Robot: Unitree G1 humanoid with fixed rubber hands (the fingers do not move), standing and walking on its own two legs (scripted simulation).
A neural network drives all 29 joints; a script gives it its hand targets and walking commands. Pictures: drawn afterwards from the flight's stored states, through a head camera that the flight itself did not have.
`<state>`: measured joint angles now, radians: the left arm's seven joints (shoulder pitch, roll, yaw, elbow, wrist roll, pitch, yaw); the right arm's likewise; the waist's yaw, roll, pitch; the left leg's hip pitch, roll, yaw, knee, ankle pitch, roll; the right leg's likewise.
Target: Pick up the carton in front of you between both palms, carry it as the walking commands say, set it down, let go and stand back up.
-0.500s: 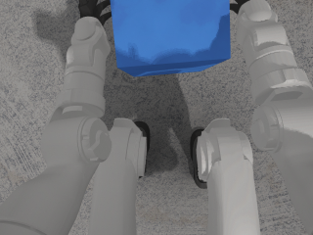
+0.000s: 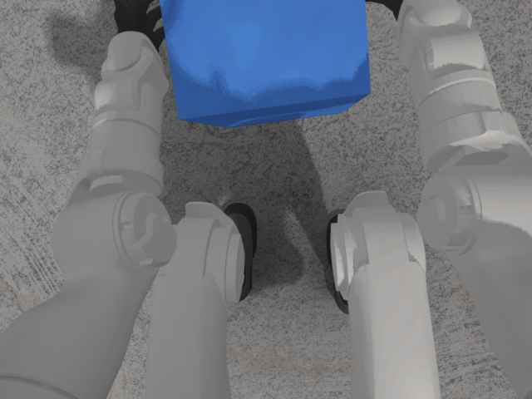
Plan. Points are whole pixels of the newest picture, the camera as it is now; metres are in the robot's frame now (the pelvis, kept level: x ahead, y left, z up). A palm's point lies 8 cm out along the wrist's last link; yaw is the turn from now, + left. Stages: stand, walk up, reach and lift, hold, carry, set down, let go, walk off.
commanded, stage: set down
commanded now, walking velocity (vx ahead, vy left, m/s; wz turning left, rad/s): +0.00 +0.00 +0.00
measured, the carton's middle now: (271, 43) +0.52 +0.00 -0.24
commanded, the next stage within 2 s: let go in 1.42 s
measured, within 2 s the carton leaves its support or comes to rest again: neither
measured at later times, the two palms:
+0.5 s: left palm (135, 38) +0.52 +0.16 -0.15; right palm out of the picture +0.54 -0.22 -0.15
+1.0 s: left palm out of the picture +0.52 +0.16 +0.01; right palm out of the picture +0.55 -0.23 +0.02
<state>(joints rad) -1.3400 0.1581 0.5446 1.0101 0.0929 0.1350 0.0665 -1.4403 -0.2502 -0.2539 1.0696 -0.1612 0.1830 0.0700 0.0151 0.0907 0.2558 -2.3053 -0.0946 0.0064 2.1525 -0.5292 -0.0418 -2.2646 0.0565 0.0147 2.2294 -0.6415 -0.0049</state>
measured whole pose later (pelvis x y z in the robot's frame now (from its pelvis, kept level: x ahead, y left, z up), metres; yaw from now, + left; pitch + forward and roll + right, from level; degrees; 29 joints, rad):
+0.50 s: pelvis -0.01 +0.00 +0.00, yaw -1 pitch +36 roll +3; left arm -1.33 0.25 0.24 1.02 -0.19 0.04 0.15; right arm -1.42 -0.48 0.02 1.08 0.23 0.07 -0.02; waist 0.03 0.02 0.33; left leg -2.26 -0.07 0.01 2.16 -0.54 -0.05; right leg -2.24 0.08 0.02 2.24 -0.62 -0.01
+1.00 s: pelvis +0.01 +0.00 +0.12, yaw -2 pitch +47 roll +2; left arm -1.07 0.12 0.30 0.73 -0.07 0.15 0.18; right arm -1.24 -0.43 -0.17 0.97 0.07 0.15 0.05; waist 0.05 0.01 -0.02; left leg -2.06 -0.06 -0.01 1.73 -0.49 -0.02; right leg -2.04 0.07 0.04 1.78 -0.56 0.01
